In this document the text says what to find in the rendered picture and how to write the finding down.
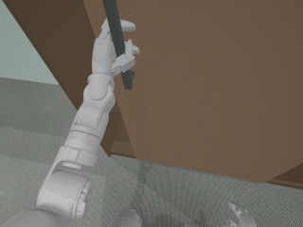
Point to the wardrobe door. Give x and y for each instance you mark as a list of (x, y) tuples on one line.
[(294, 175), (218, 84)]

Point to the right robot hand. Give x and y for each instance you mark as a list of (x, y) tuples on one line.
[(245, 220)]

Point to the handle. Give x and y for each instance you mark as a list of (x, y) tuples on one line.
[(113, 19)]

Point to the left robot upper arm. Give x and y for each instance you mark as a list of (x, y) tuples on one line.
[(65, 197)]

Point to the robot left forearm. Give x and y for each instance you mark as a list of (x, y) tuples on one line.
[(82, 143)]

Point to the robot left thigh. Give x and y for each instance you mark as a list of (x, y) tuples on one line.
[(126, 218)]

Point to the left robot hand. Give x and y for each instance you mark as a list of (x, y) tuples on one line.
[(104, 53)]

